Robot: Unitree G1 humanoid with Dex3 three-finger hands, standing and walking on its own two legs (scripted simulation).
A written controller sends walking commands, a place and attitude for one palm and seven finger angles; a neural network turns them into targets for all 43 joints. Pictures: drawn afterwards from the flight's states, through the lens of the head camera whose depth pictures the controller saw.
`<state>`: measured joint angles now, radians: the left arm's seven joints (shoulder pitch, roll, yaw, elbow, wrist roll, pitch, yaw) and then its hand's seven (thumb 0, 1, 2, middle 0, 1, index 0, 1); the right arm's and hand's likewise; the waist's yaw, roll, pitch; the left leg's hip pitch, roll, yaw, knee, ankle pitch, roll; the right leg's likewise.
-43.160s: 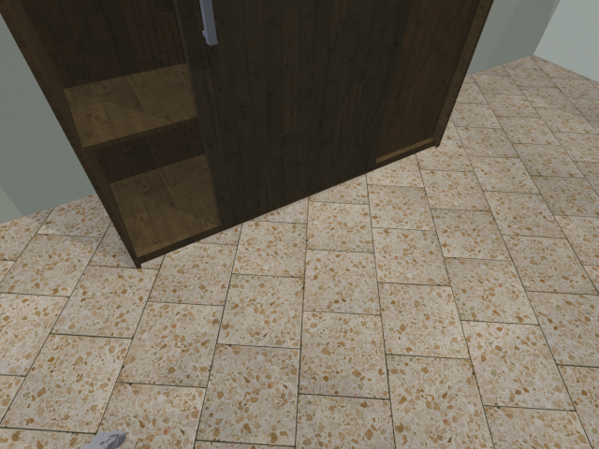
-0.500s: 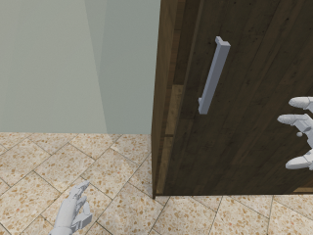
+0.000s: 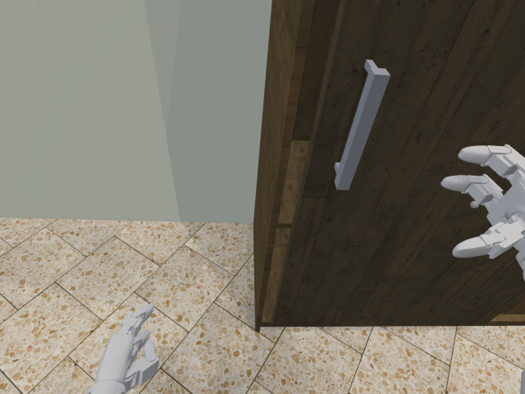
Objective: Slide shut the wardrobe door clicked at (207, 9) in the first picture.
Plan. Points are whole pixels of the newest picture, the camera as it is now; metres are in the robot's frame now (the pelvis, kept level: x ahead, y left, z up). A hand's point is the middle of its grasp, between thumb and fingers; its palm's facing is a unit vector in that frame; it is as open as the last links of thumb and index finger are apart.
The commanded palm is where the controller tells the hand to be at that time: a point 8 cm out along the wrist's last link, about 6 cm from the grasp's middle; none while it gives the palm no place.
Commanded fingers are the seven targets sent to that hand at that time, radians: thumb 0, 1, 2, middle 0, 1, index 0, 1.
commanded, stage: move the hooked fingers beside the handle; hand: right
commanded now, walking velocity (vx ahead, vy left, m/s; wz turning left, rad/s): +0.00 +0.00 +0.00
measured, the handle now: (354, 129) +0.51 -0.14 +0.18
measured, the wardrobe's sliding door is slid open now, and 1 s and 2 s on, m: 0.04 0.04 0.04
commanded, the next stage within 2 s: none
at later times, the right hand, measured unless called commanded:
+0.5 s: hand (444, 178) +0.37 -0.24 +0.20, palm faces -0.01 +1.00 -0.05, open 14.0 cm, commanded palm +0.34 -0.28 +0.20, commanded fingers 0.00 0.50 -0.30 0.30 1.20 0.30 1.20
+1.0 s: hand (417, 157) +0.42 -0.21 +0.20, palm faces -0.03 +1.00 -0.03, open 14.0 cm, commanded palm +0.40 -0.27 +0.19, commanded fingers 0.00 0.50 -0.30 0.30 1.20 0.30 1.20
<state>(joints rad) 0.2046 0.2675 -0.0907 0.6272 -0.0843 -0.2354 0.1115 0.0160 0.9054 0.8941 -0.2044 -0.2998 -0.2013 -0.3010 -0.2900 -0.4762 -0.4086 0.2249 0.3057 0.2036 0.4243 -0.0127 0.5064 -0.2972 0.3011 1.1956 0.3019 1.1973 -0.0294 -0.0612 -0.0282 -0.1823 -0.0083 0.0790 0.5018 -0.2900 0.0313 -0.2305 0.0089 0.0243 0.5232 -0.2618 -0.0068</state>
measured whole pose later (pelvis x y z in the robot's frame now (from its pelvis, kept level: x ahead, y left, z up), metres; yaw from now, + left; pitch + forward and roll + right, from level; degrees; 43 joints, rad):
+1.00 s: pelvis +0.01 -0.01 +0.00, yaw +1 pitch +1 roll +0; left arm 0.27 0.28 -0.06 0.66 -0.07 -0.17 0.10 0.01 0.91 0.89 -0.20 -0.30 -0.20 -0.30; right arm -0.62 -0.44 -0.32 0.61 0.22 0.11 0.31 -0.01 0.51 -0.30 0.30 1.20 0.30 1.20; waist 0.03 -0.05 -0.04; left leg -0.23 -0.01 0.06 0.49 -0.28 0.02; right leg -0.27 0.01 0.00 0.51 -0.26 -0.01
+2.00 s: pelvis +0.01 -0.01 +0.00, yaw +2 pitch +3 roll +1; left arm 0.32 0.29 -0.05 0.67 -0.07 -0.11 0.09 0.01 0.91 0.89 -0.20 -0.30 -0.20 -0.30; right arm -0.75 -0.46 -0.34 0.85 0.19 -0.01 0.29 -0.01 0.50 -0.30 0.30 1.20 0.30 1.20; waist 0.06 -0.04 -0.05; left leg -0.27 -0.02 0.04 0.49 -0.28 0.02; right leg -0.31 0.00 -0.01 0.52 -0.27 -0.02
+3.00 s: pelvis +0.01 -0.01 +0.00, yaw +2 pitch +4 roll +1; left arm 0.35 0.28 -0.03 0.71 -0.06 -0.10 0.08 0.01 0.91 0.89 -0.20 -0.30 -0.20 -0.30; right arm -0.83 -0.40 -0.28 0.91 0.16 -0.02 0.18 -0.01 0.50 -0.30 0.31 1.22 0.31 1.22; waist 0.06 -0.04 -0.04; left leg -0.28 -0.02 0.05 0.50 -0.29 0.02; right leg -0.32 0.00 0.00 0.53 -0.27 -0.02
